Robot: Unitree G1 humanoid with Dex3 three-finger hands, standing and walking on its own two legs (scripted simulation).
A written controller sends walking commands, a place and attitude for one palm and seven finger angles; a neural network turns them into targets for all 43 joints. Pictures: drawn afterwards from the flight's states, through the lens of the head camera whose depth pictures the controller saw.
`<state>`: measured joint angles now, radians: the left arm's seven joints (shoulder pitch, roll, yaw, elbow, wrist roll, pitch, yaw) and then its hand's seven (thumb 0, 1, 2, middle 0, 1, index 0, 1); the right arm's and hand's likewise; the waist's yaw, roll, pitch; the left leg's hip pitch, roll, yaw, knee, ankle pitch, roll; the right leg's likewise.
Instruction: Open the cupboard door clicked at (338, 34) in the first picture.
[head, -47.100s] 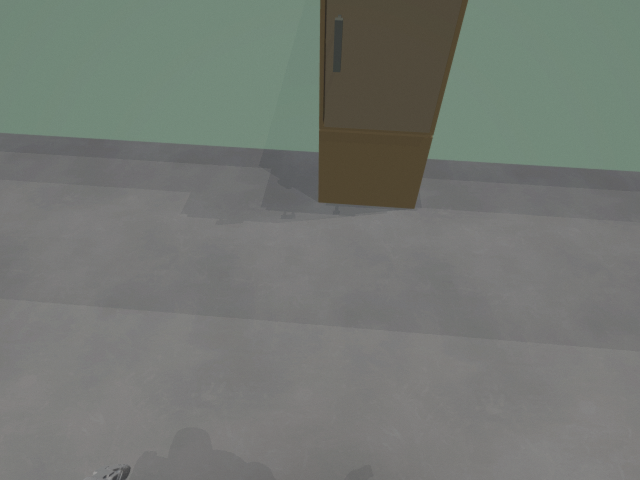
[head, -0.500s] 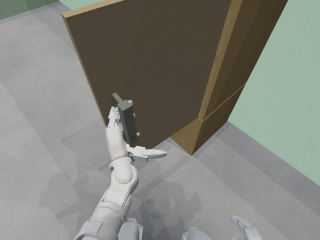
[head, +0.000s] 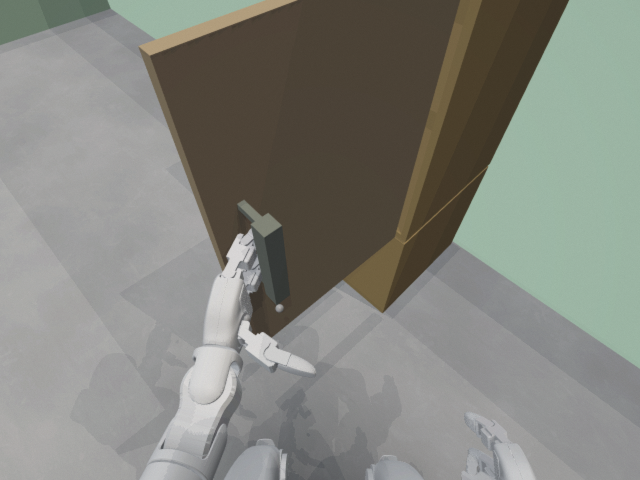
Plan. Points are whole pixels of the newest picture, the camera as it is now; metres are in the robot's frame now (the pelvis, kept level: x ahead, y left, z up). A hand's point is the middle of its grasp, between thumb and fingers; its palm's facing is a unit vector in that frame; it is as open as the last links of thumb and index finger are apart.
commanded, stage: slide the hand sideways off the handle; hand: left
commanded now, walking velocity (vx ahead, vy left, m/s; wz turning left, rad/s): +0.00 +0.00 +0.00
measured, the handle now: (263, 254) +0.38 +0.09 +0.05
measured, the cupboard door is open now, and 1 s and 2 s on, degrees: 87 87 87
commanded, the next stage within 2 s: draw the hand back to the body in 0.66 s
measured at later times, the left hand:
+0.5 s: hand (236, 347) +0.26 +0.11 +0.04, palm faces -0.03 -1.00 -0.04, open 16.2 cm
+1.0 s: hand (187, 354) +0.24 +0.15 +0.08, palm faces +0.00 -1.00 -0.07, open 16.3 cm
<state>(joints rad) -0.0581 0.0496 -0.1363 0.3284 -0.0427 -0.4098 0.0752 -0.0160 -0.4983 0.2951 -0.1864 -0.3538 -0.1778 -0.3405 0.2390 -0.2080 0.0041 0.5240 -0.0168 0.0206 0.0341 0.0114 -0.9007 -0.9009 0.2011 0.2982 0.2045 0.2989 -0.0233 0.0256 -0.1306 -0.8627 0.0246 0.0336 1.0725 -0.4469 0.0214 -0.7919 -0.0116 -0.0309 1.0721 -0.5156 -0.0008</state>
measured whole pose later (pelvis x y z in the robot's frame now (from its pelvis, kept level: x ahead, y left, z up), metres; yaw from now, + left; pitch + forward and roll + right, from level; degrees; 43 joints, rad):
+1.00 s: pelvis +0.01 -0.02 +0.00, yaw +1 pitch +12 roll -1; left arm 0.37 0.23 0.10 -0.10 -0.25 -0.30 -0.19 -0.02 -0.50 0.30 -0.15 -0.30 -0.15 -0.30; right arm 0.27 -0.22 0.02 0.48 0.02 -0.08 -0.06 0.01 -0.90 -0.90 0.20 0.30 0.21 0.30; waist -0.01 0.05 -0.14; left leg -0.81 0.04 -0.02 1.06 -0.46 -0.01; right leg -0.72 0.01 -0.08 1.04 -0.53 -0.03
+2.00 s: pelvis +0.05 +0.00 +0.08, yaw +0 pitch -3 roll +0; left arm 0.46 0.36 0.33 -0.39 -0.05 -0.06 0.12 0.00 0.67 0.80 -0.20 -0.30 -0.20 -0.30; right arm 0.20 -0.23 0.02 0.62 0.00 -0.10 -0.08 0.01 -0.90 -0.90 0.20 0.30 0.21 0.30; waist 0.07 0.06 -0.01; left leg -0.15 0.01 0.05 0.45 -0.26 0.01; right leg -0.07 0.00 -0.02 0.40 -0.28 0.00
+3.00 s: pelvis -0.03 +0.02 +0.07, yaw -2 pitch -1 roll -1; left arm 0.56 0.43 0.42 -0.49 -0.03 -0.18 0.13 0.01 0.89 0.89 -0.22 -0.30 -0.21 -0.30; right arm 0.19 -0.23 -0.01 0.54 0.01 -0.03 -0.09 0.01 -0.90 -0.90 0.20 0.30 0.21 0.30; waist 0.00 0.02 0.04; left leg -0.33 0.02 0.08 0.50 -0.16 0.04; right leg -0.27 0.00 0.02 0.47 -0.19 0.03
